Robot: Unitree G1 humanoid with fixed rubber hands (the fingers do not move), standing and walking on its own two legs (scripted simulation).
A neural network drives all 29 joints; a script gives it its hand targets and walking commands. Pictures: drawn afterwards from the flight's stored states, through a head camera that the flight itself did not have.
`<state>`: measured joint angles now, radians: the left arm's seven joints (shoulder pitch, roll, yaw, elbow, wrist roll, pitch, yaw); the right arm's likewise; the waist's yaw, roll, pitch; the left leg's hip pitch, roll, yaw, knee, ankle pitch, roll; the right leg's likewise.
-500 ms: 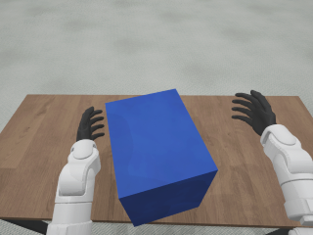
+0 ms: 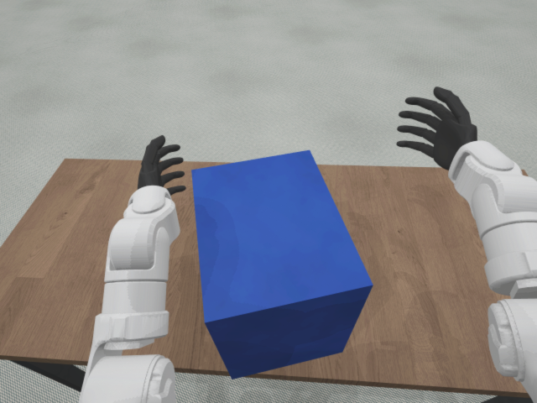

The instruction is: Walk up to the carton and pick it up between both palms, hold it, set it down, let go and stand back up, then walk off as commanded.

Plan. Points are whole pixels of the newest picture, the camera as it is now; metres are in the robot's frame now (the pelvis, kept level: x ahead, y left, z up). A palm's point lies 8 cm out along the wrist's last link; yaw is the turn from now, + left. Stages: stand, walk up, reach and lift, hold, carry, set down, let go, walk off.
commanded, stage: reach and lift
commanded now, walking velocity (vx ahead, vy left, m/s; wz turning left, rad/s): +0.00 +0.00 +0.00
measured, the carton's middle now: (270, 265) +0.34 +0.05 -0.01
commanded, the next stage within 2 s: none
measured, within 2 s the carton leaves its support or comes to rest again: neither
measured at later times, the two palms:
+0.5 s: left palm (157, 195) +0.38 +0.23 +0.11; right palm (431, 161) +0.46 -0.19 +0.13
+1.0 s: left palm (177, 223) +0.38 +0.22 +0.03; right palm (414, 192) +0.46 -0.19 +0.06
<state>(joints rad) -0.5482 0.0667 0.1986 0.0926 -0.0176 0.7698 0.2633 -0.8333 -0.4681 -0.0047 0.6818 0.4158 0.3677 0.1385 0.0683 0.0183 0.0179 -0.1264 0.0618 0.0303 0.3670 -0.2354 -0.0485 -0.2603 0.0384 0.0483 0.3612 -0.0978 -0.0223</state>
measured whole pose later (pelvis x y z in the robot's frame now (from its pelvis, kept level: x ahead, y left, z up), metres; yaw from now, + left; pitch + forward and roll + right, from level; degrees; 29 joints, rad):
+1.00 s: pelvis +0.02 +0.00 +0.00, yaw +0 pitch +12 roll +0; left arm -0.59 0.08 0.20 0.82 -0.02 -0.01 0.22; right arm -0.78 -0.39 0.06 1.04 0.33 -0.07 0.18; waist 0.09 0.01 -0.08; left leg -0.36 0.06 0.03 0.37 -0.23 -0.05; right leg -0.48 0.04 0.05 0.35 -0.09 -0.02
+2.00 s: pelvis +0.03 +0.00 +0.00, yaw +0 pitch +14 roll +0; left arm -0.60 -0.04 0.24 0.80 0.03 -0.05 0.23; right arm -0.85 -0.19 0.12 1.18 0.20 -0.13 -0.03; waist 0.11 -0.02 -0.14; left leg -0.38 0.08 0.03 0.37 -0.23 -0.06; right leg -0.50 0.05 0.04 0.33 -0.08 -0.04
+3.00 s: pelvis +0.02 -0.01 +0.00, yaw +1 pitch +14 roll +0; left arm -0.62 -0.07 0.29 0.84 0.08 -0.13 0.17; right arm -0.83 -0.14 0.05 1.14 0.06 -0.17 -0.08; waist 0.11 0.05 -0.13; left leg -0.39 0.08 0.03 0.37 -0.21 -0.06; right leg -0.50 0.05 0.04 0.33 -0.07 -0.04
